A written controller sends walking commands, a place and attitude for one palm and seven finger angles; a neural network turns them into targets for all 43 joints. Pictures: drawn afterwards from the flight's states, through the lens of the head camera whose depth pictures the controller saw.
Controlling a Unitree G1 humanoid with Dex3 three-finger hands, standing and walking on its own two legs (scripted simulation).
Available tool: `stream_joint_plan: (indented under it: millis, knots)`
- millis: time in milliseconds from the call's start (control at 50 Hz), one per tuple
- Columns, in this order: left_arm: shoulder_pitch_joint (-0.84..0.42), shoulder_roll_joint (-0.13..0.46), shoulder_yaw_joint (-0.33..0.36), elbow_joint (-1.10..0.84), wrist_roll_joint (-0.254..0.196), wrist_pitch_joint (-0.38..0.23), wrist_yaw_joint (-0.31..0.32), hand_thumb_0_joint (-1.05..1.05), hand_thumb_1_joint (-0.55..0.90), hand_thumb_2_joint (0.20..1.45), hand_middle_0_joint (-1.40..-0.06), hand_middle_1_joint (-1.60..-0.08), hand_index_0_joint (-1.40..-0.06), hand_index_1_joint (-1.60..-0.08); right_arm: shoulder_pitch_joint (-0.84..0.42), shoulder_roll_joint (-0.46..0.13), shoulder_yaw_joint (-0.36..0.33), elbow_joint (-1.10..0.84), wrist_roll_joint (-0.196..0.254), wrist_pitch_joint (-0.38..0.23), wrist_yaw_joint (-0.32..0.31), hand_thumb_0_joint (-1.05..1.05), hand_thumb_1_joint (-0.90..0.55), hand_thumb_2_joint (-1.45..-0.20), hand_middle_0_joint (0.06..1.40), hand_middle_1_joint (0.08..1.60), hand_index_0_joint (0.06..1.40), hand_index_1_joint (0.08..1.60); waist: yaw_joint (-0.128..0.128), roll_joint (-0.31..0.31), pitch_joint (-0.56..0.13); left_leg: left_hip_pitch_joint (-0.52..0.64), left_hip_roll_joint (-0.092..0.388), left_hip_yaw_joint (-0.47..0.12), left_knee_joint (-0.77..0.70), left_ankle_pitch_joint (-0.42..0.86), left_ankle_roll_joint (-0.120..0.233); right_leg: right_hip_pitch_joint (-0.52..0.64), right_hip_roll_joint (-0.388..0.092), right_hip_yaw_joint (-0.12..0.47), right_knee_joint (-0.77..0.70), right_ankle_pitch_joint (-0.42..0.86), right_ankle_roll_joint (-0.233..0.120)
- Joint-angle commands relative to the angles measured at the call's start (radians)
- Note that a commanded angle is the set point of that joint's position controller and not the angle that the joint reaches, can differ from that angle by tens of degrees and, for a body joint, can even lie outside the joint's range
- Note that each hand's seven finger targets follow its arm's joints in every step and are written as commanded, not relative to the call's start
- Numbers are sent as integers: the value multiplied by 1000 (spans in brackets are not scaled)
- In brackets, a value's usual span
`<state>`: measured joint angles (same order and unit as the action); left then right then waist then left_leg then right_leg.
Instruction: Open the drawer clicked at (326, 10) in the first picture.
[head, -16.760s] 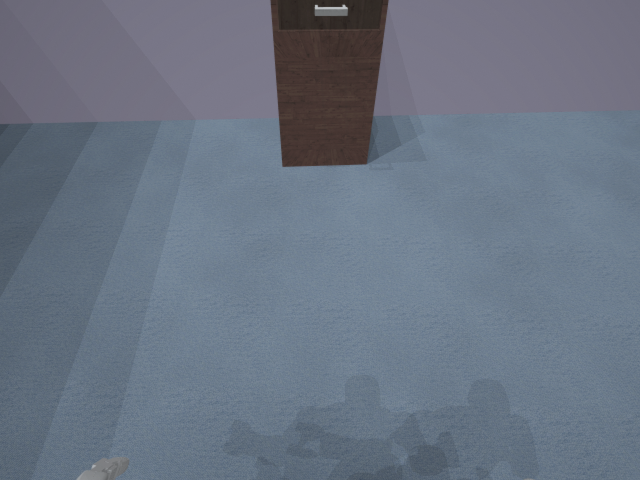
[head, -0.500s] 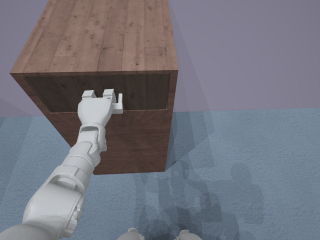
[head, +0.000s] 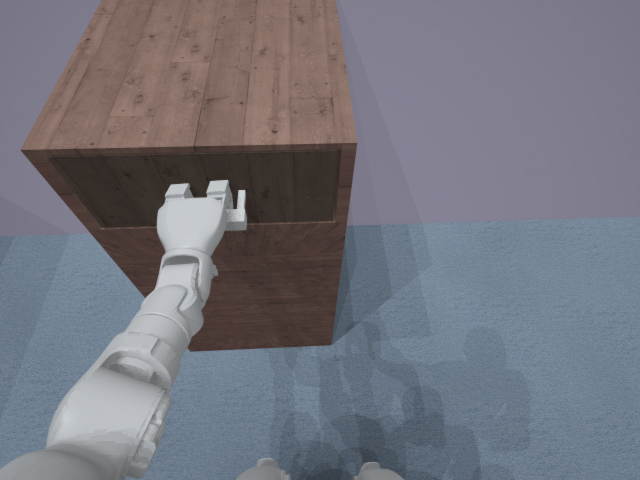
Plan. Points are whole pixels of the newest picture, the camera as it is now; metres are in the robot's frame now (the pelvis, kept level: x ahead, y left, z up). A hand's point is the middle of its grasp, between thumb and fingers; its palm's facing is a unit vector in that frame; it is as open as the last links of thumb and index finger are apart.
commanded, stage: close the thumb around the handle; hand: left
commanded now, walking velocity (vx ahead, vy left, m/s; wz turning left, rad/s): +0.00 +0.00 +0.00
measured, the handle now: (205, 209) +0.48 +0.16 +0.01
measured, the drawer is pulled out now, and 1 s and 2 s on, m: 0.00 0.05 0.18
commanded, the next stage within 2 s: pull the drawer open in 0.38 s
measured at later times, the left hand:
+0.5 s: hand (204, 243) +0.44 +0.16 -0.01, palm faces -0.01 -0.04 -1.00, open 5.3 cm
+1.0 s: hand (201, 271) +0.39 +0.16 -0.01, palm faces +0.00 -0.07 -1.00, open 5.4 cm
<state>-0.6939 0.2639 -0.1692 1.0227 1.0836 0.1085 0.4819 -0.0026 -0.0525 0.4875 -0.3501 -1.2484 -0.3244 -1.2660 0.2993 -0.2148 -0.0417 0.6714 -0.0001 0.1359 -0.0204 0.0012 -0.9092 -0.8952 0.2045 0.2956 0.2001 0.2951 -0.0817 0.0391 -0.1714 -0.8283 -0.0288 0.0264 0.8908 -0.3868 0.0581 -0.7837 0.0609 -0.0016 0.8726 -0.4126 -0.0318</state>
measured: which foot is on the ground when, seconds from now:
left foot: down 0.00-1.00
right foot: down 0.00-1.00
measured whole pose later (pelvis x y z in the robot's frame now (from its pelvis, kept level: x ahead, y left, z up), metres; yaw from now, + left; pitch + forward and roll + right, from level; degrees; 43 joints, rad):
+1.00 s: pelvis +0.03 +0.00 +0.01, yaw -1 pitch +15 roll +0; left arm -0.32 0.24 -0.20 0.65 1.10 0.13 0.48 0.01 0.74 0.83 -0.38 -1.35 -0.42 -1.35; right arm 0.23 -0.22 -0.06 0.63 0.00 0.17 0.00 0.00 -0.91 -0.90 0.20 0.30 0.20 0.29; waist -0.02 0.04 -0.18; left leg -0.67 -0.02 0.04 0.81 -0.41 0.05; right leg -0.64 0.07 0.03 0.80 -0.43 -0.04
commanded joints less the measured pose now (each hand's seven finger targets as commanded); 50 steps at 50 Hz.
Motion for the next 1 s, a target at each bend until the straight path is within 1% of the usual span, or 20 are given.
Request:
stream_joint_plan:
  millis: [0,20,100,160,220,260,340,360,420,460,520,560,600,640,660,740,760,860,900,980]
  knots:
    - [-369,133,35,-180,11,-15,30,0,452,708,-368,-1302,-368,-1302,59,-144,-55,-84,0,-19,-8,0,-900,-900,200,300,200,300,-19,-21,-347,324,12,-29,-80,266,-10,99,3,10,-127,248,-14]
    - [-363,160,64,-188,10,-20,33,0,508,732,-372,-1308,-372,-1308,58,-145,-56,-84,-2,-19,-6,0,-900,-900,200,300,200,300,-7,-21,-372,324,11,-33,-77,287,-11,115,4,9,-117,263,-16]
    - [-321,156,64,-190,15,-19,42,0,732,828,-388,-1332,-388,-1332,53,-146,-57,-87,-1,-14,-3,0,-900,-900,200,300,200,300,-5,-42,-350,307,8,-25,-77,288,-10,130,5,13,-122,285,-14]
    - [-295,157,71,-207,18,-18,46,0,900,900,-400,-1350,-400,-1350,45,-144,-61,-90,-3,-11,-1,0,-900,-900,200,300,200,300,6,-30,-369,320,7,-21,-76,316,-11,147,5,14,-117,315,-14]
    - [-303,133,55,-215,14,-15,46,0,900,900,-400,-1350,-400,-1350,39,-142,-62,-88,-3,-7,3,0,-900,-900,200,300,200,300,-1,-29,-360,326,9,-25,-77,330,-13,142,5,11,-117,324,-15]
    - [-270,164,80,-203,16,-9,45,0,900,900,-400,-1350,-400,-1350,42,-145,-61,-89,-2,-3,2,0,-900,-900,200,300,200,300,9,-38,-353,322,8,-21,-78,337,-11,153,7,13,-118,337,-15]
    - [-279,174,82,-224,20,-11,41,0,900,900,-400,-1350,-400,-1350,37,-145,-61,-90,-1,-1,1,0,-900,-900,200,300,200,300,9,-41,-377,328,7,-21,-77,350,-10,168,5,19,-117,358,-13]
    - [-278,159,72,-221,13,-9,40,0,900,900,-400,-1350,-400,-1350,36,-144,-61,-91,-1,0,0,0,-900,-900,200,300,200,300,3,-46,-359,322,7,-18,-79,335,-9,169,4,19,-123,350,-12]
    - [-282,191,94,-218,7,-8,36,0,900,900,-400,-1350,-400,-1350,31,-146,-56,-91,0,0,-4,0,-900,-900,200,300,200,300,6,-56,-349,299,4,-16,-83,331,-7,196,0,24,-126,365,-12]
    - [-275,164,73,-230,12,-11,35,0,900,900,-400,-1350,-400,-1350,32,-142,-60,-92,-1,1,-4,0,-900,-900,200,300,200,300,3,-39,-367,329,5,-13,-79,354,-8,186,2,23,-125,381,-11]
    - [-193,169,92,-224,4,-13,28,0,900,900,-400,-1350,-400,-1350,21,-142,-59,-103,0,5,-1,0,-900,-900,200,300,200,300,26,-53,-367,319,2,-13,-85,364,-10,217,2,23,-125,395,-14]
    - [-143,119,57,-252,1,-18,24,0,900,900,-400,-1350,-400,-1350,16,-137,-61,-113,1,5,3,0,-900,-900,200,300,200,300,35,-37,-363,341,3,-8,-91,378,-11,217,4,21,-127,405,-16]
    - [-98,135,73,-264,-1,-17,21,0,900,900,-400,-1350,-400,-1350,8,-139,-59,-119,2,8,3,0,-900,-900,200,300,200,300,42,-69,-358,334,4,-6,-94,377,-9,237,4,26,-133,416,-14]
    - [-70,135,72,-304,0,-23,19,0,900,900,-400,-1350,-400,-1350,-1,-138,-58,-126,4,9,6,0,-900,-900,200,300,200,300,52,-51,-369,344,4,-6,-101,392,-11,250,3,28,-131,430,-15]
    - [-28,121,66,-298,0,-19,18,0,900,900,-400,-1350,-400,-1350,-5,-138,-60,-129,4,11,5,0,-900,-900,200,300,200,300,49,-71,-342,342,4,-4,-101,394,-9,252,4,28,-138,438,-16]
    - [40,127,71,-402,4,-16,20,0,900,900,-400,-1350,-400,-1350,-26,-138,-61,-141,4,11,9,0,-900,-900,200,300,200,300,63,-61,-367,370,7,-6,-106,448,-12,282,2,32,-131,491,-16]
    - [89,107,60,-402,-2,-9,21,0,900,900,-400,-1350,-400,-1350,-28,-138,-61,-146,4,11,10,0,-900,-900,200,300,200,300,63,-74,-341,364,5,-4,-108,443,-11,287,3,31,-137,493,-17]
    - [141,79,30,-482,0,18,22,0,900,900,-400,-1350,-400,-1350,-55,-138,-60,-155,6,10,15,0,-900,-900,200,300,200,300,59,-63,-305,388,8,-10,-119,446,-15,279,3,28,-142,481,-18]
    - [159,103,49,-489,0,30,23,0,900,900,-400,-1350,-400,-1350,-69,-138,-57,-156,8,10,11,0,-900,-900,200,300,200,300,62,-80,-289,377,4,-7,-123,413,-14,287,1,35,-152,467,-17]
    - [194,93,33,-562,2,32,18,0,900,900,-400,-1350,-400,-1350,-100,-131,-52,-171,9,9,13,0,-900,-900,200,300,200,300,77,-51,-302,408,5,-11,-130,429,-18,288,1,34,-146,461,-20]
